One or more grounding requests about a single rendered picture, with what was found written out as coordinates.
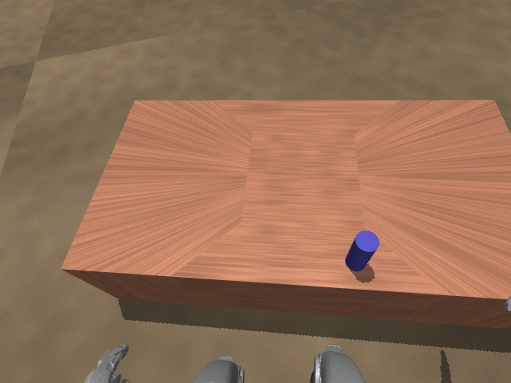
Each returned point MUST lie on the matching can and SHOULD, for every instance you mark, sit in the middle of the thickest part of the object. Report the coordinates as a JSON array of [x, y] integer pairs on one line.
[[364, 246]]

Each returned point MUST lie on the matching left robot hand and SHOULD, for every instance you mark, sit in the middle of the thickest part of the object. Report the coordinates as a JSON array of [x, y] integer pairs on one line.
[[107, 366]]

